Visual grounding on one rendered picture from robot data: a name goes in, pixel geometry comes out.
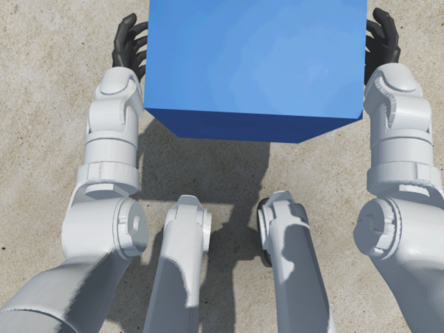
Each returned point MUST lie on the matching robot right forearm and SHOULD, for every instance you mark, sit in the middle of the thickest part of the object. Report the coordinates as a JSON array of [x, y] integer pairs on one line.
[[401, 138]]

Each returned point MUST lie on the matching robot left hand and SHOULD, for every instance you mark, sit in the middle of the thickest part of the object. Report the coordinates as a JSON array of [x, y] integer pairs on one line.
[[126, 47]]

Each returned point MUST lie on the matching left robot upper arm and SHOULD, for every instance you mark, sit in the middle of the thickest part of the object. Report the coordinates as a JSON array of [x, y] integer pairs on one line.
[[100, 238]]

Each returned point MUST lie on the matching right robot thigh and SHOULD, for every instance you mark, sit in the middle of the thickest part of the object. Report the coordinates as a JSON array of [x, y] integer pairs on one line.
[[301, 299]]

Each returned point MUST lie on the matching robot right foot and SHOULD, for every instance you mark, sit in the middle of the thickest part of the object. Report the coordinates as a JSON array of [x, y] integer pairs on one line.
[[267, 256]]

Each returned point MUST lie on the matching right robot upper arm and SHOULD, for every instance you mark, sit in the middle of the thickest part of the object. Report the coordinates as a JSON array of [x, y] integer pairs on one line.
[[405, 242]]

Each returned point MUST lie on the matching carton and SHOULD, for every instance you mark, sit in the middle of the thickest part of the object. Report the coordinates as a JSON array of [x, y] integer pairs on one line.
[[255, 70]]

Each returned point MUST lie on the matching robot left forearm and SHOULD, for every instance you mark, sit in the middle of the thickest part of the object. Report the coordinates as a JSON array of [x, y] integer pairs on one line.
[[111, 141]]

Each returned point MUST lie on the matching robot right hand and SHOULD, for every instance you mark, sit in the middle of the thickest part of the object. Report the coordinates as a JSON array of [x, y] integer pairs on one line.
[[383, 47]]

